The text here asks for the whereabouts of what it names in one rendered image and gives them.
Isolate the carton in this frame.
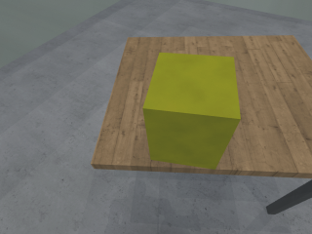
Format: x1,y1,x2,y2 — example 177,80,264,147
142,52,241,170

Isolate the table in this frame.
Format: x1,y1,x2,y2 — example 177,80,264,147
91,35,312,215

